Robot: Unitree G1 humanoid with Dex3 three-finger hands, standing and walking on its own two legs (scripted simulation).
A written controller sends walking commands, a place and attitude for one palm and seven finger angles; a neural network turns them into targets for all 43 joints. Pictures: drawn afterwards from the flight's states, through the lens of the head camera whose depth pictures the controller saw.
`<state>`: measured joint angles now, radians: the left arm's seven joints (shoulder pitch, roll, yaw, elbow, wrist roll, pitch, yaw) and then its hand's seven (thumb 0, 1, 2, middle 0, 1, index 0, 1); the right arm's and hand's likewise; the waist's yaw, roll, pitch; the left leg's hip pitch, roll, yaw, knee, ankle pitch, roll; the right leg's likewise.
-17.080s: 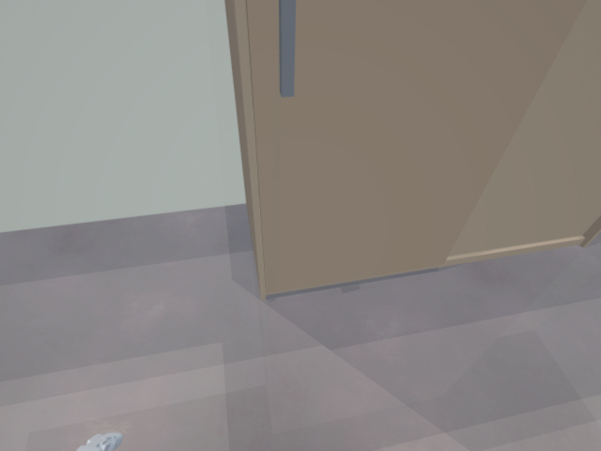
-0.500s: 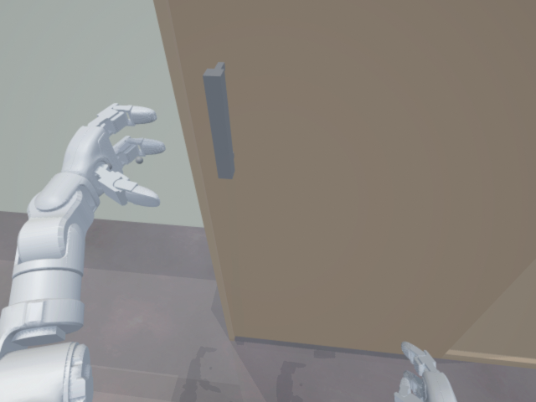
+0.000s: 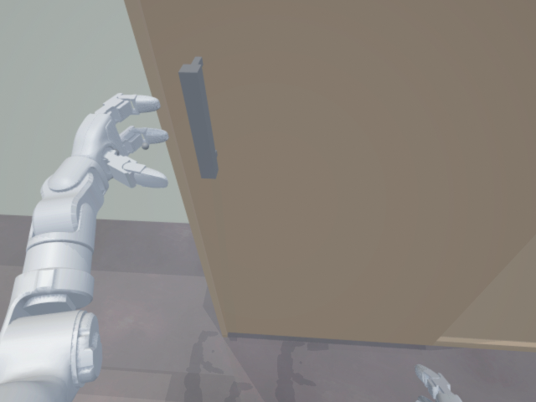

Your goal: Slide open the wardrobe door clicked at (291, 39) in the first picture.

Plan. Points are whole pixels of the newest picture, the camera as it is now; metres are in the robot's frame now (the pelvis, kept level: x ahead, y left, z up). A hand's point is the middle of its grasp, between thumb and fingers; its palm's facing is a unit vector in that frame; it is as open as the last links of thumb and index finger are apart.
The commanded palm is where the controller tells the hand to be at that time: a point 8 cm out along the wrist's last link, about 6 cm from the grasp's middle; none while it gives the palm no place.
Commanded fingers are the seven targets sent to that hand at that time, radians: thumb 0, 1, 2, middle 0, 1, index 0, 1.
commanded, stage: move the hooked fingers beside the handle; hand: left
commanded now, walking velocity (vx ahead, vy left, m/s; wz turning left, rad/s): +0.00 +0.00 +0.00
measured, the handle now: (204, 120) +0.49 +0.13 +0.20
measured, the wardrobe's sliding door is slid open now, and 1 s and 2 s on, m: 0.00 0.00 0.00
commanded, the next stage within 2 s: feel for the door with the fingertips in 1.34 s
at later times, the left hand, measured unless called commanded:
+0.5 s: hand (139, 148) +0.41 +0.21 +0.20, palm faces +0.01 -1.00 +0.00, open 14.0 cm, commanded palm +0.39 +0.25 +0.20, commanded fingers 0.00 -0.50 0.30 -0.30 -1.20 -0.30 -1.20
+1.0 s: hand (153, 131) +0.43 +0.19 +0.21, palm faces -0.04 -1.00 +0.02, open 14.0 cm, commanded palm +0.41 +0.25 +0.20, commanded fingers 0.00 -0.50 0.30 -0.30 -1.20 -0.30 -1.20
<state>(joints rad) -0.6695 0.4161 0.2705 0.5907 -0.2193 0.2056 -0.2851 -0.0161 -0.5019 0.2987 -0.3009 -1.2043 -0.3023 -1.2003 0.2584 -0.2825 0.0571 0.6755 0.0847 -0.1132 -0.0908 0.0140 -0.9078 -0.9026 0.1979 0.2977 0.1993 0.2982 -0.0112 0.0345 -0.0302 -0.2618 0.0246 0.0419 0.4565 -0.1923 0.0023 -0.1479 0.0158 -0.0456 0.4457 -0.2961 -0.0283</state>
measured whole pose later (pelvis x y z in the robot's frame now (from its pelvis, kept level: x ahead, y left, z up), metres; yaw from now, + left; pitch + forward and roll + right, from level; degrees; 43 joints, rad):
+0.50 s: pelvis +0.00 +0.00 +0.00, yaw -1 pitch +0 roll +0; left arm -0.64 0.42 0.32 0.61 -0.20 0.16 -0.26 -0.02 -0.50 0.30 -0.30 -1.20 -0.30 -1.20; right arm 0.29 -0.28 0.05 0.66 0.08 -0.08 -0.08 0.01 -0.91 -0.90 0.20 0.30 0.20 0.30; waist -0.02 0.02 -0.04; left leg -0.26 0.03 0.06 0.47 -0.21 0.00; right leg -0.15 0.02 -0.03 0.45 -0.30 -0.03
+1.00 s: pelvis +0.00 +0.01 +0.00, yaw -1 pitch +1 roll +0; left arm -0.79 0.42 0.28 0.79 -0.21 0.08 -0.27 -0.02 -0.50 0.30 -0.30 -1.20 -0.30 -1.20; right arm 0.34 -0.28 0.06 0.70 0.08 -0.10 -0.08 0.01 -0.91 -0.90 0.20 0.30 0.20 0.30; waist -0.04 0.03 -0.05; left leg -0.30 0.03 0.05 0.48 -0.21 0.01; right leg -0.18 0.01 -0.03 0.46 -0.30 -0.02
